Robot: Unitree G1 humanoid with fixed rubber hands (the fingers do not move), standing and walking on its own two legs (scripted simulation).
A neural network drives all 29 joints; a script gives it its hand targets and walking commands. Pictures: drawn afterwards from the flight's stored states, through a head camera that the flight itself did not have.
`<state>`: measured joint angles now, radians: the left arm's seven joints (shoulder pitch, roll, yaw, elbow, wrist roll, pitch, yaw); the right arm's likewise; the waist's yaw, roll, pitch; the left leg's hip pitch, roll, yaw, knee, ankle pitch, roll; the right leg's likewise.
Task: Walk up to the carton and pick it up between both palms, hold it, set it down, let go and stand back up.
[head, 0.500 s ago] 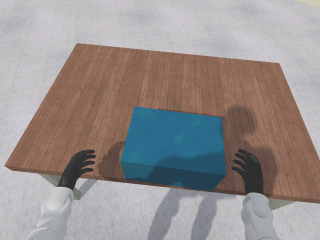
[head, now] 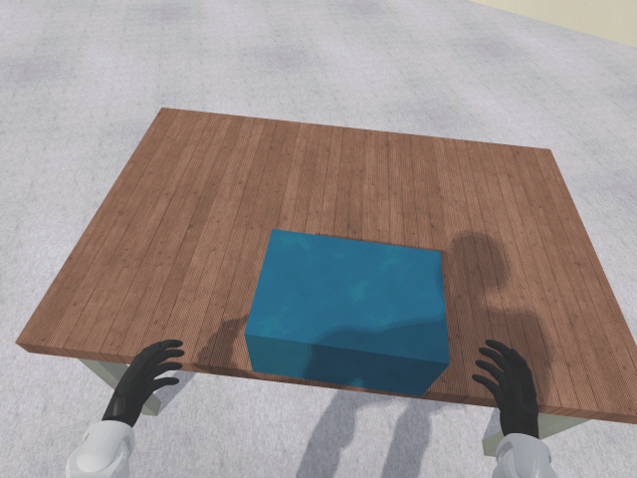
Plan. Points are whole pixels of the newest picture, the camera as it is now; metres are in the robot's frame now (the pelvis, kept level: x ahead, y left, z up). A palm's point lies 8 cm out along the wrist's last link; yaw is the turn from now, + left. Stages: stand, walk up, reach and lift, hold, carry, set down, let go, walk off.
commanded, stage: set down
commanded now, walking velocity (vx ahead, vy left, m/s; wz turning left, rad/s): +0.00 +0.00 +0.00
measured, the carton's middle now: (345, 311) +0.41 -0.03 -0.11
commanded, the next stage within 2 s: let go in 1.68 s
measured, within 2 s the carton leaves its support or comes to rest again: neither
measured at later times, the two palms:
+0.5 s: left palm (127, 430) +0.20 +0.24 -0.05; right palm (519, 436) +0.22 -0.23 -0.03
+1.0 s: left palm (136, 446) +0.19 +0.23 -0.06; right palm (510, 455) +0.20 -0.23 -0.05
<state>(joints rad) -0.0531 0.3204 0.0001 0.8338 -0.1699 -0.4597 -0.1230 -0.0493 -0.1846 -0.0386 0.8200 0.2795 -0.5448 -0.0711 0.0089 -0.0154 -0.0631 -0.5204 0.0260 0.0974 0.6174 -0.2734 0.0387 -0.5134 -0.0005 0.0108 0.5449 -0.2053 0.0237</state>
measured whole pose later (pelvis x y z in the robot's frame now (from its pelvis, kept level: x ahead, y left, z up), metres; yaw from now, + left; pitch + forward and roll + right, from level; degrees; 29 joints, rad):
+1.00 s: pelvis -0.01 +0.00 +0.00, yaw +0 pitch -3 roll -1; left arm 0.03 0.25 -0.06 0.80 -0.17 -0.17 0.00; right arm -0.03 -0.18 -0.04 0.89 0.13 -0.27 0.01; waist -0.01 0.02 0.02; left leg -0.27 0.03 0.10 0.62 -0.30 0.04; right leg -0.26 0.00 0.01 0.54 -0.23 0.02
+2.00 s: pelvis -0.01 +0.00 +0.00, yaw +0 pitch -6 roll -1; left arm 0.03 0.21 -0.04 0.78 -0.17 0.07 0.02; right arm -0.02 -0.18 -0.04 0.84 0.03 -0.13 0.00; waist 0.01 0.02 0.05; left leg -0.22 0.03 0.10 0.61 -0.30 0.04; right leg -0.22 0.00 0.01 0.54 -0.23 0.02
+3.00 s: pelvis +0.02 +0.00 +0.00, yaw +0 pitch -3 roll -1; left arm 0.16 0.29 0.02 0.73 -0.12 0.02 0.01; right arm 0.07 -0.23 -0.04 0.88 0.00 -0.02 0.00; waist 0.01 0.02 0.06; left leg -0.21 0.03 0.10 0.60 -0.34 0.04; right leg -0.21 0.00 0.01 0.54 -0.28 0.02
